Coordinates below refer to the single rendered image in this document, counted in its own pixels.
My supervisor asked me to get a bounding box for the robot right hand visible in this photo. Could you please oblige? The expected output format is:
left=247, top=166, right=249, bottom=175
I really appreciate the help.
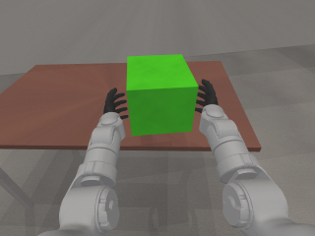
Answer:
left=195, top=79, right=219, bottom=113

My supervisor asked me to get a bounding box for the table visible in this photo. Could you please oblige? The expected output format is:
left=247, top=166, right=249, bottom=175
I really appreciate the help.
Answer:
left=0, top=61, right=262, bottom=208

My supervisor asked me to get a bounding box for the robot left forearm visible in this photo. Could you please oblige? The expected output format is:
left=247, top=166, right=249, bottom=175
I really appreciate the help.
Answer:
left=59, top=112, right=126, bottom=224

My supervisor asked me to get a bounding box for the robot right forearm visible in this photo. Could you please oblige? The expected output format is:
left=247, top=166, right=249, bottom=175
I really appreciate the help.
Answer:
left=199, top=104, right=288, bottom=213

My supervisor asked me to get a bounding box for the left robot upper arm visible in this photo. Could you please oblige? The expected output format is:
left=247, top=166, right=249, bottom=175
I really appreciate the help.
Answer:
left=37, top=185, right=120, bottom=236

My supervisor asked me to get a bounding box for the right robot upper arm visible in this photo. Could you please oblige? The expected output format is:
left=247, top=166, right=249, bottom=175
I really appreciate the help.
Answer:
left=222, top=178, right=315, bottom=236

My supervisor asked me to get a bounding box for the robot left hand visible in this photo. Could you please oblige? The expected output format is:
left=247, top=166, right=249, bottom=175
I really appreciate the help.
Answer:
left=103, top=88, right=129, bottom=119

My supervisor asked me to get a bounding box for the carton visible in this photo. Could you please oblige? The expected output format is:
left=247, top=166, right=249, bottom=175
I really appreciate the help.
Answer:
left=126, top=54, right=199, bottom=136

